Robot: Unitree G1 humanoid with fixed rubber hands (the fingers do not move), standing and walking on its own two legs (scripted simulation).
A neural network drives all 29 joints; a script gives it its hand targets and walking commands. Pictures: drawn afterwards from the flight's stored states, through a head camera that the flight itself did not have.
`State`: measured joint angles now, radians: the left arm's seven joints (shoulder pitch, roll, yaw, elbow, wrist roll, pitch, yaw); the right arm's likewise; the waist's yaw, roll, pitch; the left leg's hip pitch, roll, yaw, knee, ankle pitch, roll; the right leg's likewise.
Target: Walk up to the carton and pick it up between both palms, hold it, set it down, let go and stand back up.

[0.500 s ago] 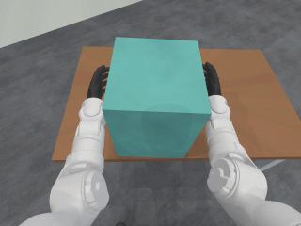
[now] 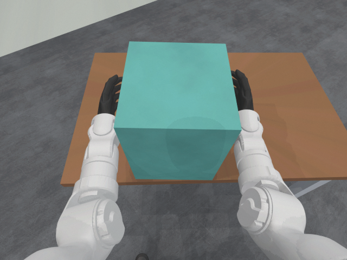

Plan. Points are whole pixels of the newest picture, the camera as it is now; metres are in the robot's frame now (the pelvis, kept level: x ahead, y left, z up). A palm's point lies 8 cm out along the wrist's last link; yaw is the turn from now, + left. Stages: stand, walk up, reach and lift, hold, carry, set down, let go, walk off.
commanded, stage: reach and lift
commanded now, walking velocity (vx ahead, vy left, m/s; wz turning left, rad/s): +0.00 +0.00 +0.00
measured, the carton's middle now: (175, 118) +0.43 +0.03 +0.03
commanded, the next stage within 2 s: none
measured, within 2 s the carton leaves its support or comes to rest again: leaves its support in 0.64 s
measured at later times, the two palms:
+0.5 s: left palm (108, 114) +0.39 +0.18 +0.08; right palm (244, 108) +0.43 -0.13 +0.08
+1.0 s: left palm (97, 112) +0.36 +0.18 +0.12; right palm (250, 101) +0.40 -0.12 +0.14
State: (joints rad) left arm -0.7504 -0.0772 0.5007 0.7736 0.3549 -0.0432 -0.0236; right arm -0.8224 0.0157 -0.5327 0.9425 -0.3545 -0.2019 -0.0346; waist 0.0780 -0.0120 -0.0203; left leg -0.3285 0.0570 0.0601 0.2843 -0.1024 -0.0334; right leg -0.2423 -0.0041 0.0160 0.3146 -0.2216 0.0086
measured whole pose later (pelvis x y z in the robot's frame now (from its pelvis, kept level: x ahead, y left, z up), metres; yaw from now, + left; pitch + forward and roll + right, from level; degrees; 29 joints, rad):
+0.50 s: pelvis +0.00 +0.00 +0.00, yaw +1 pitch +8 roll +0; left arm -0.68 -0.07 0.39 0.75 0.28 -0.03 0.06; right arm -0.78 -0.04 -0.37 1.02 -0.19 -0.24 -0.06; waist 0.06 -0.01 -0.06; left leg -0.34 0.06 0.05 0.31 -0.11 -0.03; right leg -0.22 0.00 0.00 0.28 -0.21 0.01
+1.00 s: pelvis -0.03 +0.00 +0.00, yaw +0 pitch +3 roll +0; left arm -0.77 -0.02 0.36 0.77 0.25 0.16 0.07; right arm -0.90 -0.07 -0.35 1.10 -0.11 -0.10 -0.08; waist 0.06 -0.05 -0.05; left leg -0.25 0.06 0.05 0.27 -0.06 -0.03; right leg -0.15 0.01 0.00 0.28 -0.18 0.01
